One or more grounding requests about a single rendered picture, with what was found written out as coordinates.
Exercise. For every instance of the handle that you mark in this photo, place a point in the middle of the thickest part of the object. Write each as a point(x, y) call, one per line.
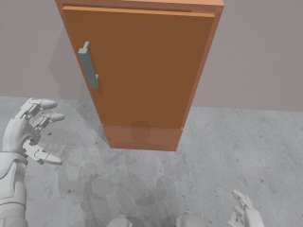
point(87, 66)

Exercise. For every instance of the cupboard door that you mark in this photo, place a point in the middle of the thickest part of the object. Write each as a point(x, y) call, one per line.
point(147, 61)

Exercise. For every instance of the robot left forearm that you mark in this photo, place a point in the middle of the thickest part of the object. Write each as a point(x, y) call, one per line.
point(13, 193)

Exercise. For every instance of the left robot hand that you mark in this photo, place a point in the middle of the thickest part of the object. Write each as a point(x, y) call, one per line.
point(18, 131)

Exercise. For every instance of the right robot thigh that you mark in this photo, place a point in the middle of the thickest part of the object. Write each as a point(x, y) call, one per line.
point(188, 221)

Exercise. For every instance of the right robot shin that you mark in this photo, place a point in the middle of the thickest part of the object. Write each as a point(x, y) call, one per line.
point(187, 213)

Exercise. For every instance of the right robot hand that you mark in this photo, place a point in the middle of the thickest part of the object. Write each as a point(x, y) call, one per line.
point(249, 216)

